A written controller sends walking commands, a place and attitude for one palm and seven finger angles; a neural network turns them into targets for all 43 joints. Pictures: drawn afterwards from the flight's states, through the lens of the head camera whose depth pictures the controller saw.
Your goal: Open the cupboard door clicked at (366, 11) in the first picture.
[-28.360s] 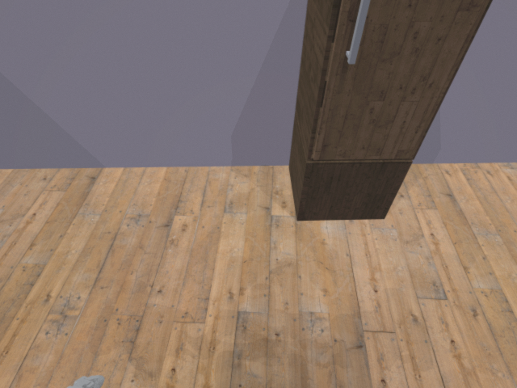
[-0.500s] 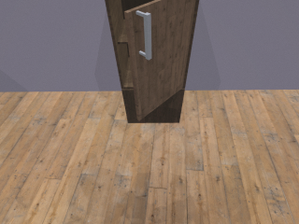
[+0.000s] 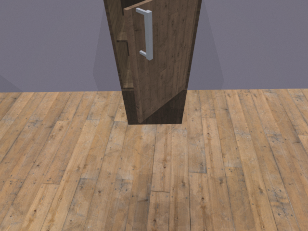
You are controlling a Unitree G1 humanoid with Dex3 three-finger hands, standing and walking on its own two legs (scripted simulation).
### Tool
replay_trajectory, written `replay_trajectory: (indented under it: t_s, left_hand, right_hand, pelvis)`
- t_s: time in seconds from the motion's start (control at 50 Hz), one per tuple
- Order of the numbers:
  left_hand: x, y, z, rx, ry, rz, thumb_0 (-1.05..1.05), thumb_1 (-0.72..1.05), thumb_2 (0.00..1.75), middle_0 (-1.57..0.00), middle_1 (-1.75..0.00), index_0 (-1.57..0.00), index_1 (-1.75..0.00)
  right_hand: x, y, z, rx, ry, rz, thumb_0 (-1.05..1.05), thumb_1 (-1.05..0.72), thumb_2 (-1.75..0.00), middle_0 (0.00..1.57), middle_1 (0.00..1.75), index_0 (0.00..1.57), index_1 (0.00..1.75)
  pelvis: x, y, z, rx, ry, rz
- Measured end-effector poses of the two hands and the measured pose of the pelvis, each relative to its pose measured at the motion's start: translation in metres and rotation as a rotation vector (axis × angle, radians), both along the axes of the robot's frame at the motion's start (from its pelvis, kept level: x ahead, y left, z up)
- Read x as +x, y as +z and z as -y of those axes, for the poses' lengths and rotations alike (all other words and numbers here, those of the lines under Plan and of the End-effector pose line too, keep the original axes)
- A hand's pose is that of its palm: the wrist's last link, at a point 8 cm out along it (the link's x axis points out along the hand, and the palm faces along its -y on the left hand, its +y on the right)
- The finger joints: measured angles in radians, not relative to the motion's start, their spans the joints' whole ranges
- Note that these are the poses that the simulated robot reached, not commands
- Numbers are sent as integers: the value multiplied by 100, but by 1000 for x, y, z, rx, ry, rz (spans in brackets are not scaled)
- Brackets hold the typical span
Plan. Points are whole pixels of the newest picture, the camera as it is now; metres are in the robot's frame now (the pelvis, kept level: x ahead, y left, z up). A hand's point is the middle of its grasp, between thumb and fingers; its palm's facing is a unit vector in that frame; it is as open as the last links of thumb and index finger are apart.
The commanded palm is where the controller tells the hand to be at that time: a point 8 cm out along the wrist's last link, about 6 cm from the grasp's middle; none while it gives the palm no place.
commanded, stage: look to check the result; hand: left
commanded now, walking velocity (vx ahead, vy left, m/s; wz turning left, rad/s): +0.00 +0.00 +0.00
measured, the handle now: (144, 35) +0.71 +0.07 +0.15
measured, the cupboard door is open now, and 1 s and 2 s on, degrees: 46 46 46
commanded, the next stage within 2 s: walk to a spot facing it in 0.36 s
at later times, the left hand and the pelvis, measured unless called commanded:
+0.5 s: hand out of the picture +0.09 +0.24 -0.15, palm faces -0.03 -0.94 -0.35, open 7.4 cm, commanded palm none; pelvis +0.02 +0.00 +0.00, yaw +0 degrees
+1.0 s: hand out of the picture +0.11 +0.16 -0.18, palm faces -0.17 -0.94 -0.29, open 7.4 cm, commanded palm none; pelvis +0.00 -0.03 -0.03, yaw -12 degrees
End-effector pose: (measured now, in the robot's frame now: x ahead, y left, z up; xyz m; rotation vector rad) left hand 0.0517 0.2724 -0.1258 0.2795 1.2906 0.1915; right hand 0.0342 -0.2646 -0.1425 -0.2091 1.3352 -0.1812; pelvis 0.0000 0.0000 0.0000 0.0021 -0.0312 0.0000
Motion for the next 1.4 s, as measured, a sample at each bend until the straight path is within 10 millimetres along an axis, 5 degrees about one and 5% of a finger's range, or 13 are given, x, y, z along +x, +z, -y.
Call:
replay_trajectory:
  t_s: [0.3, 0.6, 0.84, 1.0, 1.2, 1.4]
  left_hand:
    - [20, 9, -12, 34, -16, 26, 0, 90, 90, -20, -30, -20, -30]
    - [43, 10, -9, 40, -33, 38, 0, 90, 90, -20, -30, -20, -30]
    - [45, -18, 27, -35, -112, -40, 0, 91, 90, -20, -30, -20, -30]
    - [57, -22, 62, -21, -165, 8, 0, 91, 90, -20, -30, -20, -30]
    - [54, -9, 78, -26, -266, -99, 0, 90, 90, -20, -30, -20, -30]
    - [105, -26, 62, -62, -380, -64, 0, 90, 90, -20, -30, -20, -30]
  right_hand:
    - [40, 10, 21, -39, 36, 63, 0, -91, -90, 20, 30, 20, 30]
    - [52, 11, 26, -54, 27, 73, 0, -91, -90, 20, 30, 21, 30]
    - [-3, -13, -1, 9, -131, 42, 0, -91, -90, 20, 30, 21, 30]
    - [-47, -41, 16, 54, -222, -34, 0, -90, -90, 20, 30, 21, 30]
    - [-20, 0, 41, -7, -343, 124, 1, -91, -90, 20, 30, 20, 30]
    - [0, 22, 26, -92, -408, 258, 0, -91, -90, 20, 30, 20, 30]
  pelvis:
    - [9, 2, 3, -1, 2, -6]
    - [19, 1, 5, 0, -22, -15]
    - [11, -14, 7, 26, -149, -16]
    - [3, -29, 31, 38, -216, -10]
    - [3, -4, 34, 51, -371, -53]
    - [14, -9, 4, 21, -494, -64]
